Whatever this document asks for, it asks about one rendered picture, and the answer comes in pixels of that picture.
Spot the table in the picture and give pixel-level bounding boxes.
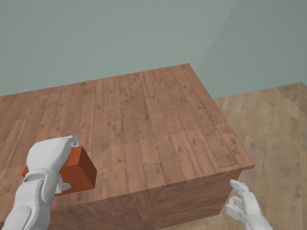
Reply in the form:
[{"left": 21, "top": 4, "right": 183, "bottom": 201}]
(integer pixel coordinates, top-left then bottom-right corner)
[{"left": 0, "top": 63, "right": 255, "bottom": 230}]

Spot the left robot hand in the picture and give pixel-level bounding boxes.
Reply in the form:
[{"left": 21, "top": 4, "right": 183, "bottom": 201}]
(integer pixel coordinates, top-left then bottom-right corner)
[{"left": 26, "top": 134, "right": 81, "bottom": 195}]

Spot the right robot forearm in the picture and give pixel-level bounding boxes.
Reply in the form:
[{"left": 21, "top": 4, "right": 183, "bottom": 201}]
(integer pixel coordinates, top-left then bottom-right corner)
[{"left": 245, "top": 213, "right": 273, "bottom": 230}]

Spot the left robot forearm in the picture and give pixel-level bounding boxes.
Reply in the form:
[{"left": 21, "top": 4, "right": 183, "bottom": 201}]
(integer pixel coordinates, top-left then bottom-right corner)
[{"left": 1, "top": 169, "right": 59, "bottom": 230}]

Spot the sponge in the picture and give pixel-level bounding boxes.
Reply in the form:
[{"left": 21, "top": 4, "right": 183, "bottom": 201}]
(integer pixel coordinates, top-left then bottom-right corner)
[{"left": 21, "top": 146, "right": 97, "bottom": 196}]

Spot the right robot hand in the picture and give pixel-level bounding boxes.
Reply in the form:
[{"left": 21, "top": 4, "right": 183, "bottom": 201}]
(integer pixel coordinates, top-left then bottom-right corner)
[{"left": 225, "top": 179, "right": 263, "bottom": 222}]

